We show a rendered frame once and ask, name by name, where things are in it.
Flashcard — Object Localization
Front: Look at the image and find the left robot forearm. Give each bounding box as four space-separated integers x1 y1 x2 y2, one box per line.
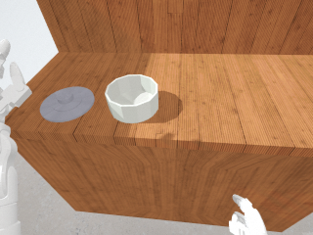
0 122 22 235

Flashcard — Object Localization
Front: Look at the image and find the robot right hand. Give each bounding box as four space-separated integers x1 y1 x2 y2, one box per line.
229 194 267 235

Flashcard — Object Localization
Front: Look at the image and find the lid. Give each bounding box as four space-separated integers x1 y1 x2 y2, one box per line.
39 86 95 122

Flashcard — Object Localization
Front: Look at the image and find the pot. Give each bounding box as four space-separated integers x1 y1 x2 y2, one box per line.
105 74 158 123

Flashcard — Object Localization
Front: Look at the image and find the knob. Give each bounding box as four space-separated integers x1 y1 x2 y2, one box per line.
56 90 74 105

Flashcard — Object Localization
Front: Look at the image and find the table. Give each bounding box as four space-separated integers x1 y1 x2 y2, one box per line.
4 0 313 232

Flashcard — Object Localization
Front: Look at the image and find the robot left hand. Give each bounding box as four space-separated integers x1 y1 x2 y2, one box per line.
0 39 32 123

